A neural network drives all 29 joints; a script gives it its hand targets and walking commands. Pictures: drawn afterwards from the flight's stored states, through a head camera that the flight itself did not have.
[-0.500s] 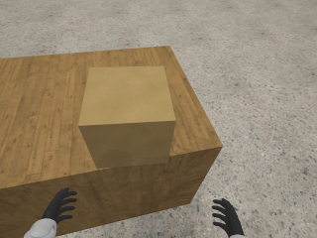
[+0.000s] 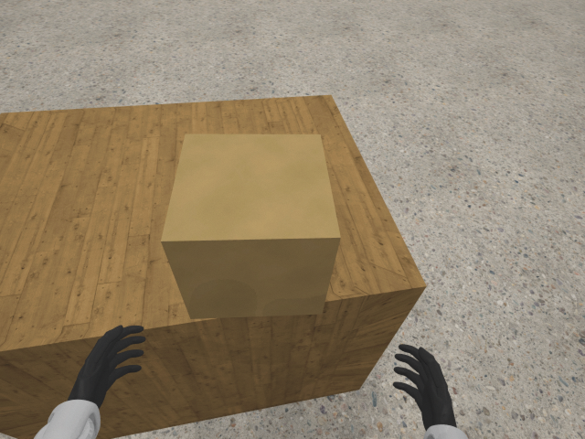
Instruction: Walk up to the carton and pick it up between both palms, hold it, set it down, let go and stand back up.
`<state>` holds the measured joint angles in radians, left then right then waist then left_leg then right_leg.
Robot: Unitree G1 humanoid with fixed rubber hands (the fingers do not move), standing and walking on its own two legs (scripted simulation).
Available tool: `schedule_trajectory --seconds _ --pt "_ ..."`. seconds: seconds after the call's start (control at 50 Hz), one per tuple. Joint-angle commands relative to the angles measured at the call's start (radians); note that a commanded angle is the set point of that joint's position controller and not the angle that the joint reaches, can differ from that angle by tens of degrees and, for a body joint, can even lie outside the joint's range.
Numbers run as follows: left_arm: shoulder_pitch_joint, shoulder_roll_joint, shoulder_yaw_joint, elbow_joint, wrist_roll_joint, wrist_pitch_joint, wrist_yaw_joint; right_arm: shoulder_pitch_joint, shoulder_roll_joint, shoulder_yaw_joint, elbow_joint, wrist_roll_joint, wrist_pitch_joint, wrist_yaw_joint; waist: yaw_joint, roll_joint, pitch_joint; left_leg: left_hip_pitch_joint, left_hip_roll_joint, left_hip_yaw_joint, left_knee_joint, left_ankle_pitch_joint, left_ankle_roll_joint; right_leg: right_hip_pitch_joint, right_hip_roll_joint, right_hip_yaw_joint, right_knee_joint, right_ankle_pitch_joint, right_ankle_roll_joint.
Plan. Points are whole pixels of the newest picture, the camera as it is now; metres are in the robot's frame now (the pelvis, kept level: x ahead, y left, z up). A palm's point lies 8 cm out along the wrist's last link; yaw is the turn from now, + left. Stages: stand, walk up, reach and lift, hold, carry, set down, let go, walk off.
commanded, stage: reach and lift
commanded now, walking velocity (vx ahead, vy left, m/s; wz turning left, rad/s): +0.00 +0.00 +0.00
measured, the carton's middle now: (255, 226) +0.43 +0.09 +0.01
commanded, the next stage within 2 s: none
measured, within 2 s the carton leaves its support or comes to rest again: neither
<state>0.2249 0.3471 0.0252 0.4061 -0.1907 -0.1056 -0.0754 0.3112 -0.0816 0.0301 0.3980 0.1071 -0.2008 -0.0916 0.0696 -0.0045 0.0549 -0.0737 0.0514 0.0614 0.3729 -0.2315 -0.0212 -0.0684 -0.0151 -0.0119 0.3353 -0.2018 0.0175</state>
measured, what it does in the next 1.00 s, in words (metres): stands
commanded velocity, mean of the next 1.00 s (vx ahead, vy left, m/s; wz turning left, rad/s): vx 0.00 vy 0.00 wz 0.00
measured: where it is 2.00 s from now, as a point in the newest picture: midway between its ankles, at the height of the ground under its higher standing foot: outside the picture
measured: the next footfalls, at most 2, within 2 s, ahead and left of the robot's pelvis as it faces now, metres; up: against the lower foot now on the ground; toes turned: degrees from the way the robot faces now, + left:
none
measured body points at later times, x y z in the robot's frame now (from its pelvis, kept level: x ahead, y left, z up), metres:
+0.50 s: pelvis +0.01 +0.01 +0.00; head +0.00 +0.01 +0.45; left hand +0.22 +0.28 +0.01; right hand +0.26 -0.15 +0.00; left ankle -0.02 +0.13 -0.75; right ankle -0.01 -0.13 -0.75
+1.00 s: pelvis +0.00 +0.00 +0.00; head +0.00 +0.01 +0.45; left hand +0.30 +0.29 +0.09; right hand +0.34 -0.15 +0.07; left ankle -0.02 +0.13 -0.75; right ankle -0.01 -0.13 -0.75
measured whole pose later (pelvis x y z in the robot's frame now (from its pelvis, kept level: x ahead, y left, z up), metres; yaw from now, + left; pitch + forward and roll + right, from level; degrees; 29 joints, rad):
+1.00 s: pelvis +0.00 +0.00 +0.00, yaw +2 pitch -2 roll -1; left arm -0.23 0.35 0.16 0.28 -0.26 0.25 -0.09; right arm -0.16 -0.16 0.04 0.24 0.28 0.11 -0.20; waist 0.07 0.00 0.03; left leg -0.10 0.04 0.03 0.35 -0.21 -0.02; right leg -0.08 -0.02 -0.01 0.29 -0.18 0.02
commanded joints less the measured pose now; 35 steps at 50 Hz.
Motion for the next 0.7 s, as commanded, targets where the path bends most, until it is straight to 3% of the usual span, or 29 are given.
schedule_trajectory --seconds 0.0,0.18,0.22,0.24,0.28,0.38,0.42,0.5,0.58,0.68 --pt "-0.069 0.148 0.055 -0.157 -0.015 -0.062 -0.005 -0.06 -0.063 -0.008 -0.133 0.024 -0.055 -0.002 0.003 0.079 -0.089 0.018 -0.048 0.012 -0.018 0.342 -0.026 0.004 0.023 0.033 -0.068 0.069 -0.054" --pt "-0.103 0.133 0.062 -0.203 -0.04 -0.097 -0.011 -0.133 -0.07 0.004 -0.181 0.061 -0.083 -0.012 0.027 0.07 -0.099 0.022 -0.047 0.008 -0.01 0.363 -0.033 0.009 0.021 0.038 -0.066 0.064 -0.064" --pt "-0.11 0.132 0.054 -0.187 -0.048 -0.112 -0.017 -0.136 -0.066 -0.002 -0.17 0.067 -0.09 -0.019 0.006 0.061 -0.102 0.019 -0.047 0.0 -0.008 0.362 -0.031 0.018 0.022 0.038 -0.067 0.084 -0.061" --pt "-0.118 0.136 0.06 -0.195 -0.049 -0.116 -0.02 -0.152 -0.066 0.008 -0.172 0.064 -0.092 -0.022 0.02 0.061 -0.093 0.012 -0.047 0.002 -0.007 0.351 -0.026 0.018 0.02 0.041 -0.07 0.069 -0.061" --pt "-0.162 0.133 0.052 -0.2 -0.05 -0.126 -0.021 -0.17 -0.063 0.007 -0.168 0.074 -0.093 -0.027 0.005 0.071 -0.098 0.01 -0.045 -0.004 -0.013 0.329 -0.027 0.022 0.017 0.036 -0.066 0.054 -0.061" --pt "-0.22 0.132 0.063 -0.207 -0.073 -0.124 -0.012 -0.249 -0.074 0.005 -0.183 0.086 -0.088 -0.034 0.008 0.073 -0.121 -0.004 -0.046 -0.003 -0.004 0.324 -0.028 0.03 0.014 0.04 -0.058 0.048 -0.07" --pt "-0.211 0.136 0.064 -0.232 -0.069 -0.114 -0.012 -0.243 -0.066 0.014 -0.184 0.099 -0.079 -0.041 0.002 0.088 -0.155 0.007 -0.041 -0.008 -0.005 0.38 -0.031 0.064 0.017 0.036 -0.054 0.101 -0.067" --pt "-0.297 0.154 0.077 -0.238 -0.08 -0.049 -0.016 -0.337 -0.096 0.007 -0.228 0.111 -0.033 -0.049 0.002 0.071 -0.141 0.02 -0.043 -0.009 -0.001 0.381 -0.035 0.041 0.018 0.033 -0.063 0.089 -0.063" --pt "-0.353 0.129 0.097 -0.229 -0.085 0.05 -0.015 -0.375 -0.094 0.002 -0.229 0.119 0.058 -0.061 0.004 0.052 -0.112 -0.002 -0.036 -0.011 -0.035 0.3 -0.019 0.044 0.012 0.027 -0.085 0.011 -0.061" --pt "-0.475 0.146 0.14 -0.275 -0.08 0.132 -0.008 -0.485 -0.115 -0.015 -0.301 0.135 0.134 -0.073 -0.001 0.069 -0.208 0.016 -0.047 -0.003 -0.028 0.379 -0.027 0.06 0.018 0.019 -0.074 0.091 -0.053"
